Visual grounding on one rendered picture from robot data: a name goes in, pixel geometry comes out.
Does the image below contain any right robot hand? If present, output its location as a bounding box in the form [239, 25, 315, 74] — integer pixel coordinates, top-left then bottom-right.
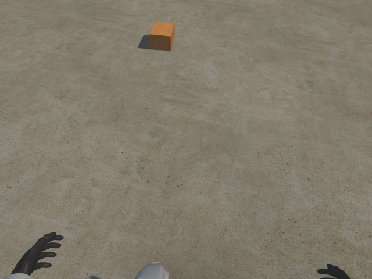
[317, 264, 351, 279]

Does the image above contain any left robot thigh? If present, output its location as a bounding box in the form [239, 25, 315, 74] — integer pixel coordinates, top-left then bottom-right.
[135, 264, 169, 279]

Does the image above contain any left robot hand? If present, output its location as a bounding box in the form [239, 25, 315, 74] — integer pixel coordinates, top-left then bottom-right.
[11, 232, 64, 276]

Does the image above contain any carton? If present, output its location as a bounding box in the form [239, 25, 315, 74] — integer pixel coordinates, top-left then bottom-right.
[149, 22, 175, 51]

